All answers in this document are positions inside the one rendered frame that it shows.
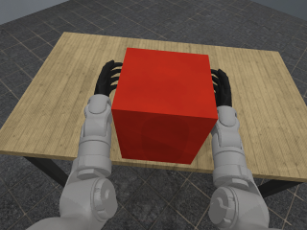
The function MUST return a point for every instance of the right robot upper arm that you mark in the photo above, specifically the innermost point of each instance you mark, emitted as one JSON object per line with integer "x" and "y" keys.
{"x": 235, "y": 209}

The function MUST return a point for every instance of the carton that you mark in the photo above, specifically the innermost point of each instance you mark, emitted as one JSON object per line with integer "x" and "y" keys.
{"x": 164, "y": 106}

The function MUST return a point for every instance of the robot left forearm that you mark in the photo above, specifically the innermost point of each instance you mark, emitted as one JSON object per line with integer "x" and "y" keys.
{"x": 93, "y": 158}

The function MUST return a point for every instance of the robot left hand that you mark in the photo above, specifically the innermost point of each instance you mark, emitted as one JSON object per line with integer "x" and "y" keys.
{"x": 105, "y": 79}

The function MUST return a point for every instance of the robot right hand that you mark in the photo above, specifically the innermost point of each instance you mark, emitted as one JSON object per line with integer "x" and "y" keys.
{"x": 223, "y": 96}

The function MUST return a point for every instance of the robot right forearm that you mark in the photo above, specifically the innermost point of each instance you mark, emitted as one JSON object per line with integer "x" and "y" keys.
{"x": 230, "y": 165}

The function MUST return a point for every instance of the left robot upper arm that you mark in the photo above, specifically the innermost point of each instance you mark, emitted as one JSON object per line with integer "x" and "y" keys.
{"x": 83, "y": 205}

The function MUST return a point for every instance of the table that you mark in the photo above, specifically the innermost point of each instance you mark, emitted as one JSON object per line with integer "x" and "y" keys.
{"x": 47, "y": 121}

